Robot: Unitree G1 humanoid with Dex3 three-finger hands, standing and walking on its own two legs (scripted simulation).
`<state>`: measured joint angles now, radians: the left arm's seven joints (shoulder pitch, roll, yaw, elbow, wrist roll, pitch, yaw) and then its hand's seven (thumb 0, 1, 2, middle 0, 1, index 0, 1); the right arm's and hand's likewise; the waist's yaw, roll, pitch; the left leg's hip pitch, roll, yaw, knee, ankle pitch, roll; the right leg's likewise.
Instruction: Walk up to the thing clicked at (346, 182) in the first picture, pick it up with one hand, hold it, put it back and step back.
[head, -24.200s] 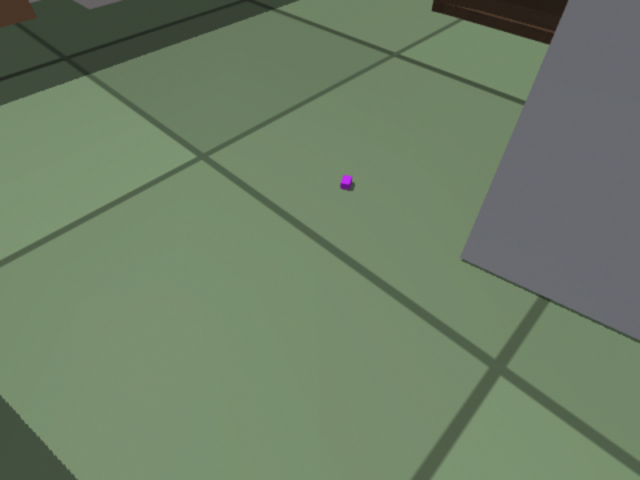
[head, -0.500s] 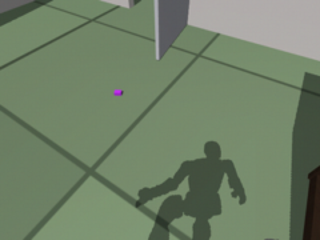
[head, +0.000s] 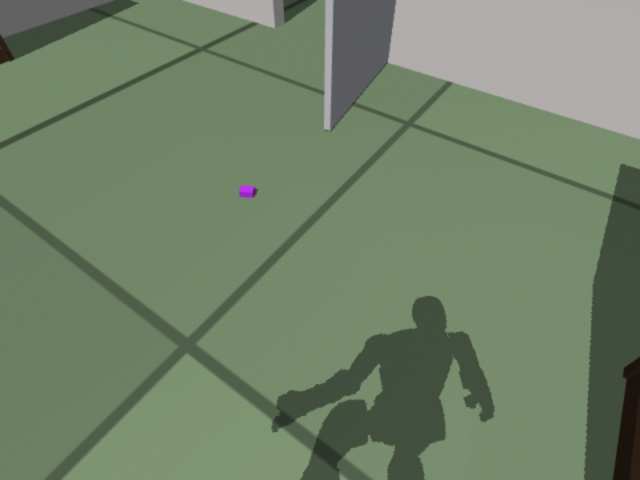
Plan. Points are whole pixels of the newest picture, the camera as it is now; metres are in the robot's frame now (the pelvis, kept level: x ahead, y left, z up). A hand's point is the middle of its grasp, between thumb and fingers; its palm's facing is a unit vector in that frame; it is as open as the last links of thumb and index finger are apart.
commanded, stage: stand
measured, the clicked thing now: (247, 191) +1.46 +0.29 -0.77
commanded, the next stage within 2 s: none
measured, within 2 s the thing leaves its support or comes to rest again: neither
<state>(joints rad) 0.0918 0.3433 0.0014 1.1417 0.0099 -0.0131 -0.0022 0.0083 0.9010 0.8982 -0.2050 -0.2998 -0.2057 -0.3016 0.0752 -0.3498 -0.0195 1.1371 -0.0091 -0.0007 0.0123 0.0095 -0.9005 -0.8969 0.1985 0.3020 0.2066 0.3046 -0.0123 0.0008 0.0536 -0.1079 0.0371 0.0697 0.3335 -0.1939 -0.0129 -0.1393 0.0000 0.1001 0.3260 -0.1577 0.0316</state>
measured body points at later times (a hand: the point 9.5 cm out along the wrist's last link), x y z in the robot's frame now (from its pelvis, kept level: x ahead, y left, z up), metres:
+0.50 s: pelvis -0.01 +0.00 +0.00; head +0.00 +0.00 +0.45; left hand +0.06 +0.30 -0.13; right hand +0.07 -0.30 -0.13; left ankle -0.01 +0.12 -0.75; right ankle +0.02 -0.14 -0.75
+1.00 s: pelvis +0.00 +0.00 +0.00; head +0.02 +0.00 +0.45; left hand +0.08 +0.30 -0.13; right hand +0.09 -0.30 -0.13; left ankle -0.01 +0.12 -0.75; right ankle +0.02 -0.14 -0.75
